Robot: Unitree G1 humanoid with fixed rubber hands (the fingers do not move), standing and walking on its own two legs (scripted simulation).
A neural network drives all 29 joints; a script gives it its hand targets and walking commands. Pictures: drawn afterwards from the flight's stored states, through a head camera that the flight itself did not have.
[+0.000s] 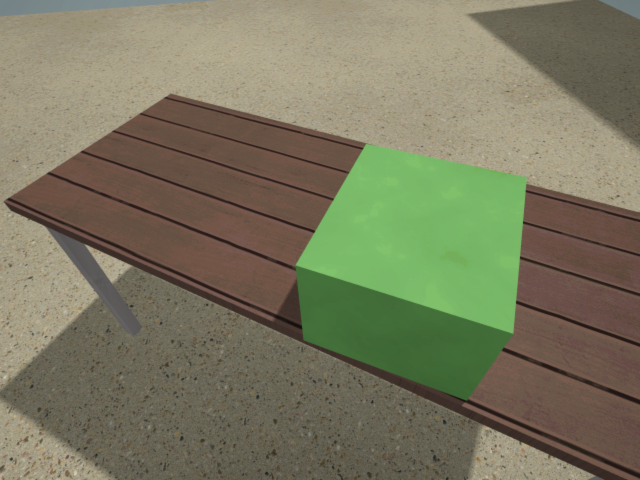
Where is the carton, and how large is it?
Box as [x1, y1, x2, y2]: [295, 144, 526, 400]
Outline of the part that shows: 366,144 295,265 303,339 466,400 504,346 513,331 526,177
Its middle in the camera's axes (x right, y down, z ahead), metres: +0.15 +0.03 +0.65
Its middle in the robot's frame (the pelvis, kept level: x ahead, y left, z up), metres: +0.47 -0.12 -0.03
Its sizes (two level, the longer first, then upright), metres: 0.305 0.273 0.204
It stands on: a table, 0.65 m high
